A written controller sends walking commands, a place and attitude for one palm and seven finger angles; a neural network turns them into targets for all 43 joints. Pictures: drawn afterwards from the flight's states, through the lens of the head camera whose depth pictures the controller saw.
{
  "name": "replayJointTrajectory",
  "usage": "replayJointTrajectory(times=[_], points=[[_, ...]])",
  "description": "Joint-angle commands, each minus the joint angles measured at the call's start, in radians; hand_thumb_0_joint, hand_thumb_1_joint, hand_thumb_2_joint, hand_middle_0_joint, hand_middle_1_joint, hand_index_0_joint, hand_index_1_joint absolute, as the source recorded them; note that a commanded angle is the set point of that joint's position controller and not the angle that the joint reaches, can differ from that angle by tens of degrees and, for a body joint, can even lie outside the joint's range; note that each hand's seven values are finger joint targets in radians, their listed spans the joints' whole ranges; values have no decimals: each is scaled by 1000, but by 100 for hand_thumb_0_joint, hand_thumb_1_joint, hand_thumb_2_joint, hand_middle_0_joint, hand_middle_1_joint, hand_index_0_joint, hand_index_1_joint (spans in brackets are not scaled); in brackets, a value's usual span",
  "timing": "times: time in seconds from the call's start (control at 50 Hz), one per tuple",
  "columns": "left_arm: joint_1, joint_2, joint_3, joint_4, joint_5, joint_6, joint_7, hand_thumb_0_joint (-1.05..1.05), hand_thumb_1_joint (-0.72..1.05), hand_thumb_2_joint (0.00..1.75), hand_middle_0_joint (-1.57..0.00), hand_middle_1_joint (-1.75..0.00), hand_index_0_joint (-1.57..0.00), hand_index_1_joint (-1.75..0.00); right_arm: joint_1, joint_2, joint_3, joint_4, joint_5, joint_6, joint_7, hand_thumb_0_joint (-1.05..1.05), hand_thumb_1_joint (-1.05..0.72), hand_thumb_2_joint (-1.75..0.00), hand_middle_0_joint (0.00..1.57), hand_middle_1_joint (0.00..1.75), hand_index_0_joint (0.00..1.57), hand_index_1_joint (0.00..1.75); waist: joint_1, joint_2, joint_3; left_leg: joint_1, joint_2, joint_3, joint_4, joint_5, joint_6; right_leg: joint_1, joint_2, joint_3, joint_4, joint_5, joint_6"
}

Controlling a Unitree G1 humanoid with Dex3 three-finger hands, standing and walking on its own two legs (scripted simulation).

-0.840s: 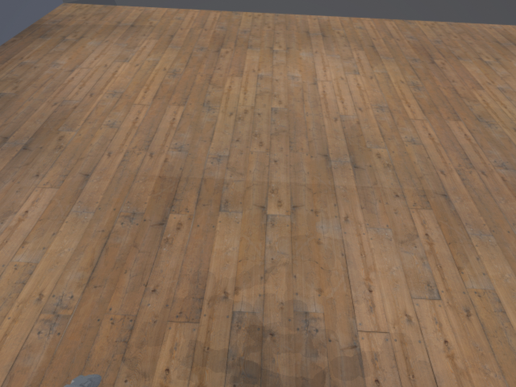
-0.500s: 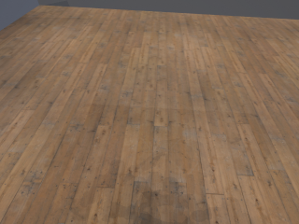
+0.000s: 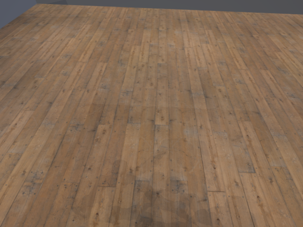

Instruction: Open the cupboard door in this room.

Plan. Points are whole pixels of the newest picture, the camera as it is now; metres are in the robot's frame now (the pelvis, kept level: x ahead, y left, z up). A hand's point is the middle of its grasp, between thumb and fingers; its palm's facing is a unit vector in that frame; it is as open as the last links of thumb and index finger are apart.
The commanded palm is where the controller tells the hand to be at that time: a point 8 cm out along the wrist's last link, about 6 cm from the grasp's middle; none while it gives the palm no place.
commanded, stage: stand and wait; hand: left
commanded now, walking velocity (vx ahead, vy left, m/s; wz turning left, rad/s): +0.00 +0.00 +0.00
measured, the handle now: out of the picture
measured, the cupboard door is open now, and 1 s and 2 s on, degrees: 0 0 0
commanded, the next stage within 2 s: turn or walk to find it in 0.06 s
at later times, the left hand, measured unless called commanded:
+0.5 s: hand out of the picture +0.04 +0.22 -0.19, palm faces +0.09 -0.97 -0.24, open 7.4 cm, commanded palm none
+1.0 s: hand out of the picture -0.06 +0.17 -0.16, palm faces +0.34 -0.90 -0.28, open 7.4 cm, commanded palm none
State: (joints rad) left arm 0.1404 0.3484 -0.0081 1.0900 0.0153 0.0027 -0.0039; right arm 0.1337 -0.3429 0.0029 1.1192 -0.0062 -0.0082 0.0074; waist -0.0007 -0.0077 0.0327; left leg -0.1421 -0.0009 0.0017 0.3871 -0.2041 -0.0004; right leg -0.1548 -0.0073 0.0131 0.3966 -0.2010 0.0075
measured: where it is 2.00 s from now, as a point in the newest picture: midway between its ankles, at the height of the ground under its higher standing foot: outside the picture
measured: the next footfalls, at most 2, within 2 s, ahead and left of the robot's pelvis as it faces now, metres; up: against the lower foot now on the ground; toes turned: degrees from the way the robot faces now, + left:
right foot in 0.76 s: +0.02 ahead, -0.13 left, +0.00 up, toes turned +13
left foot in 1.16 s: -0.10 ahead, +0.10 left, +0.00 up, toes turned +28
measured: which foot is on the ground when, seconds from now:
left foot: down 0.00-0.76, up 0.78-1.00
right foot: down 0.00-0.44, up 0.46-0.74, down 0.76-1.00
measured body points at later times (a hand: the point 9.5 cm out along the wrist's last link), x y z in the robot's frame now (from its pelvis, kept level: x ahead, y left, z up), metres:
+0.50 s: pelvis -0.01 +0.01 -0.02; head +0.01 +0.03 +0.43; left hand +0.03 +0.27 -0.17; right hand +0.07 -0.23 -0.16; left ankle +0.01 +0.12 -0.74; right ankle -0.01 -0.12 -0.72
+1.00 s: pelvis -0.05 -0.04 +0.00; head -0.03 -0.05 +0.45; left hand -0.08 +0.21 -0.14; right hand +0.09 -0.28 -0.15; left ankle -0.11 +0.09 -0.67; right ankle -0.02 -0.14 -0.74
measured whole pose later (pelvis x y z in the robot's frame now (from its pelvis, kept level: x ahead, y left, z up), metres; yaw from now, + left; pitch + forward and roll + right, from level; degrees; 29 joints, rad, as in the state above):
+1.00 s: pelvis -0.05 -0.04 +0.00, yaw +20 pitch -1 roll +2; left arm 0.26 0.20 0.03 0.93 0.03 0.02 0.03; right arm 0.23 -0.27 -0.09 0.98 -0.02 0.08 0.02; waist -0.01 0.00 0.04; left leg -0.46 0.01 -0.01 1.06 -0.38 -0.06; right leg -0.20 -0.07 -0.11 0.50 -0.29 -0.02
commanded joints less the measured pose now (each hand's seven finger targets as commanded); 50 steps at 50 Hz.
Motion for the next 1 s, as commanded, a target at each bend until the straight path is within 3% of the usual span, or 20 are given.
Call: replayJointTrajectory(times=[0.0, 0.1, 0.2, 0.3, 0.36, 0.38, 0.4, 0.42, 0.44, 0.48, 0.52, 0.6, 0.7, 0.72, 0.74, 0.76, 0.78, 0.82, 0.84, 0.98], points=[[-54, 204, 39, -70, -3, -27, 13, 0, 90, 90, -20, -30, -20, -30, -64, -210, -44, -68, -4, -26, -17, 0, -90, -90, 20, 30, 20, 30, 0, 1, -25, -19, 113, -110, -86, 33, 33, -28, -109, 109, -84, 6, -38], [-50, 200, 45, -78, -4, -24, 15, 0, 90, 90, -20, -30, -20, -30, -60, -203, -43, -77, -5, -24, -14, 0, -90, -90, 20, 30, 20, 30, 0, 6, -50, -32, 111, -120, -57, 95, 35, -7, -117, 89, -52, 46, -34], [20, 99, 33, -91, -4, 6, 29, 0, 90, 90, -20, -30, -20, -30, -6, -81, -27, -99, -9, 7, -10, 0, -90, -90, 20, 30, 20, 30, 9, -7, -51, -121, 93, -113, 31, 131, 20, -9, -147, 67, 5, 74, -16], [42, 127, 53, -149, 1, 15, 38, 0, 90, 90, -20, -30, -20, -30, 41, -56, -46, -144, -7, 31, -8, 0, -90, -90, 20, 30, 20, 30, 1, -117, -69, -156, 33, -56, 228, 54, 2, -56, -268, 127, -10, 105, -91], [18, 113, 61, -190, 4, 19, 44, 0, 90, 90, -20, -30, -20, -30, 86, -41, -56, -160, -6, 33, -6, 0, -90, -90, 20, 30, 20, 30, -21, -108, -64, -121, 48, -55, 210, 42, 6, -112, -277, 75, 65, 133, -98], [12, 99, 61, -201, 4, 23, 43, 0, 90, 90, -20, -30, -20, -30, 101, -49, -60, -164, -9, 30, -4, 0, -90, -90, 20, 30, 20, 30, -28, -38, -63, -96, 78, -104, 148, 113, 20, -152, -226, 15, 130, 69, -62], [1, 63, 58, -213, 1, 28, 41, 0, 90, 90, -20, -30, -20, -30, 112, -80, -66, -169, -16, 26, -2, 0, -90, -90, 20, 30, 20, 30, -37, 126, -40, -111, 148, -266, 45, 186, 65, -197, -111, -73, 273, -55, -1], [-15, 29, 54, -229, -3, 30, 42, 0, 90, 90, -20, -30, -20, -30, 137, -113, -76, -176, -20, 20, -8, 0, -90, -90, 20, 30, 20, 30, -46, 270, -22, -98, 257, -477, -85, 267, 150, -269, -15, -100, 450, -288, 33], [-15, 35, 55, -241, 1, 28, 45, 0, 90, 90, -20, -30, -20, -30, 153, -116, -82, -179, -13, 17, -17, 0, -90, -90, 20, 30, 20, 30, -42, 247, -24, -78, 291, -538, -99, 334, 214, -312, -26, -24, 575, -378, 28], [3, 17, 63, -230, -2, 23, 42, 0, 90, 90, -20, -30, -20, -30, 134, -101, -85, -191, -14, 16, -28, 0, -90, -90, 20, 30, 20, 30, -24, 156, -67, -19, 260, -472, -46, 373, 225, -343, -42, 21, 647, -340, 29], [20, -11, 62, -227, -5, 21, 36, 0, 90, 90, -20, -30, -20, -30, 122, -84, -88, -199, -15, 18, -31, 0, -90, -90, 20, 30, 20, 30, -20, 147, -98, 4, 211, -403, -25, 372, 204, -322, -33, 5, 605, -305, 38], [25, -46, 64, -237, -11, 22, 34, 0, 90, 90, -20, -30, -20, -30, 144, -75, -98, -203, -18, 27, -31, 0, -90, -90, 20, 30, 20, 30, -34, 164, -97, -19, 189, -425, -31, 325, 196, -249, -7, -11, 454, -296, 39], [160, -36, 77, -214, -12, 16, 39, 0, 90, 90, -20, -30, -20, -30, 93, -62, -109, -236, -12, 43, -19, 0, -90, -90, 20, 30, 20, 30, 21, 149, -102, -205, 108, -408, 13, 94, 116, 34, 13, -34, 73, -92, 32], [191, 10, 87, -209, -2, 9, 44, 0, 90, 90, -20, -30, -20, -30, 93, -22, -107, -247, -5, 47, -13, 0, -90, -90, 20, 30, 20, 30, 34, 34, -85, -352, 40, -336, 120, -63, 60, 153, -89, 52, -55, -106, 2], [180, 111, 109, -226, 17, 0, 51, 0, 90, 90, -20, -30, -20, -30, 107, 45, -98, -273, -3, 48, -9, 0, -90, -90, 20, 30, 20, 30, 32, -256, -51, -530, -92, -122, 389, -258, -22, 179, -373, 371, -176, -212, -102], [142, 117, 101, -250, 6, 3, 50, 0, 90, 90, -20, -30, -20, -30, 67, -1, -113, -276, -19, 50, -9, 0, -90, -90, 20, 30, 20, 30, 43, -217, -18, -482, -57, -110, 586, -318, -23, -24, -465, 388, -197, -191, -158], [96, 85, 102, -259, 6, -2, 52, 0, 90, 90, -20, -30, -20, -30, 45, -2, -117, -266, -19, 62, -2, 0, -90, -90, 20, 30, 20, 30, 19, -199, 40, -436, -28, -126, 694, -280, -18, -161, -408, 368, -213, -227, -156], [8, 40, 82, -269, 7, -6, 45, 0, 90, 90, -20, -30, -20, -30, 114, 16, -114, -218, -18, 70, 10, 0, -90, -90, 20, 30, 20, 30, -41, -141, 74, -415, -6, -80, 817, -162, -31, -190, -298, 159, -167, -130, -129], [1, 21, 78, -271, 8, -7, 45, 0, 90, 90, -20, -30, -20, -30, 135, 23, -112, -208, -15, 70, 13, 0, -90, -90, 20, 30, 20, 30, -51, -143, 74, -404, -1, -55, 828, -137, -39, -187, -274, 106, -147, -65, -120], [182, 65, 93, -208, 18, -9, 43, 0, 90, 90, -20, -30, -20, -30, -3, 48, -83, -235, -7, 58, 9, 0, -90, -90, 20, 30, 20, 30, 44, -160, 3, -344, 16, 28, 508, -249, -57, 28, -319, 53, -39, 281, -169]])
